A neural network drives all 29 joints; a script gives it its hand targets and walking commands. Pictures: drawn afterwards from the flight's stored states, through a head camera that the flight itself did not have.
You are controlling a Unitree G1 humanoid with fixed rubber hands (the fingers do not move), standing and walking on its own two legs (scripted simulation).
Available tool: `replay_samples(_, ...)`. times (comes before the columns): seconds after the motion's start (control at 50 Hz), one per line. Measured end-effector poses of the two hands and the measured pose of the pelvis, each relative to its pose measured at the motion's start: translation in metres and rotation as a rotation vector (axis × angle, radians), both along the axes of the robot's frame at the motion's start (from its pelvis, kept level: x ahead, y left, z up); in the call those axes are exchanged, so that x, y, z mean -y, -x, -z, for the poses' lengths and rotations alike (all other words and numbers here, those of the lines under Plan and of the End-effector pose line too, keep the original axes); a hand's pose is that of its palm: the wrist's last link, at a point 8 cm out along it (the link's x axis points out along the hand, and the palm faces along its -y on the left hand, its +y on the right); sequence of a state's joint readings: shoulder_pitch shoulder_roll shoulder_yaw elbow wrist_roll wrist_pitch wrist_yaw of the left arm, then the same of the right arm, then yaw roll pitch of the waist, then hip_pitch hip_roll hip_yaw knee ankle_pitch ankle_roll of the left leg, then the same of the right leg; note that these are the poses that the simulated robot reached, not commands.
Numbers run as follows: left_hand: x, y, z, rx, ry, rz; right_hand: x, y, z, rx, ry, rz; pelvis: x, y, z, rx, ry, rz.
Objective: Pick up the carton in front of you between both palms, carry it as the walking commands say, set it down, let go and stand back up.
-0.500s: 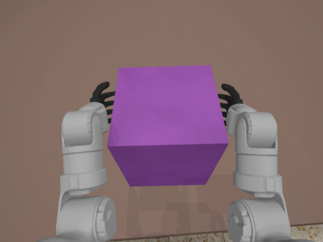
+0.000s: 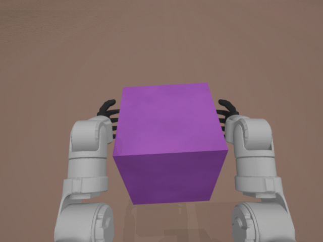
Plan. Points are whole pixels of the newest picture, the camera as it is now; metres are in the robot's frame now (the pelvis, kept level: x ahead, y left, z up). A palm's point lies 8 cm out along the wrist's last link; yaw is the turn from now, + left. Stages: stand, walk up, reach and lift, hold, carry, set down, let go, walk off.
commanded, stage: carry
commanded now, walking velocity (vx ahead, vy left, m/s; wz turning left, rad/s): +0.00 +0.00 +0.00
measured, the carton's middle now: (168, 146) +0.34 +0.00 +0.05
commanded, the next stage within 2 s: none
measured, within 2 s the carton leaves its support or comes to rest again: neither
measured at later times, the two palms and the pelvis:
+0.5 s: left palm (88, 136) +0.31 +0.18 +0.13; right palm (223, 138) +0.31 -0.11 +0.13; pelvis -0.03 +0.03 +0.00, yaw +0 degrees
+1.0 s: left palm (94, 82) +0.45 +0.19 +0.18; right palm (212, 80) +0.45 -0.11 +0.18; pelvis +0.08 +0.04 +0.00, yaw -1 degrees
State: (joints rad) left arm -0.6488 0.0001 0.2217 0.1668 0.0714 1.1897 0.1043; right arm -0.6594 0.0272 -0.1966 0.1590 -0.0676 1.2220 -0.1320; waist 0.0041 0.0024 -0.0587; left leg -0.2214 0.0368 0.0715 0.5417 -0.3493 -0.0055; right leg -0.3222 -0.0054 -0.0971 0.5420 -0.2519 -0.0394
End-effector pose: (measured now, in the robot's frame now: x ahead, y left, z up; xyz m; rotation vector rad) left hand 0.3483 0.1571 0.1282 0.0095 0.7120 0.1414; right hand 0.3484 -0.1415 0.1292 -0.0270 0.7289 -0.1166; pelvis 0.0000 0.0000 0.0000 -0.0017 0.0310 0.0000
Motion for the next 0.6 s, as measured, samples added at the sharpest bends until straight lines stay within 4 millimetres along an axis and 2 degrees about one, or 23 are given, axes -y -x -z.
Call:
replay_samples(0.14,-0.013,0.014,-0.002,-0.009,-0.007,0.008,-0.013,0.015,-0.002,-0.009,0.006,-0.004,-0.011,0.011,0.001,0.012,-0.001,-0.005)
replay_samples(0.38,-0.023,0.028,-0.004,-0.020,-0.013,0.019,-0.023,0.032,-0.002,-0.020,0.007,0.001,-0.024,0.028,0.000,0.014,-0.002,-0.008)
replay_samples(0.5,-0.027,0.033,-0.005,-0.017,-0.014,0.017,-0.027,0.037,-0.003,-0.016,0.008,-0.002,-0.027,0.033,0.000,0.012,-0.004,-0.008)
replay_samples(0.6,-0.027,0.026,-0.021,0.029,-0.020,0.019,-0.027,0.029,-0.017,0.030,0.011,-0.010,-0.026,0.026,0.001,0.001,-0.004,-0.006)
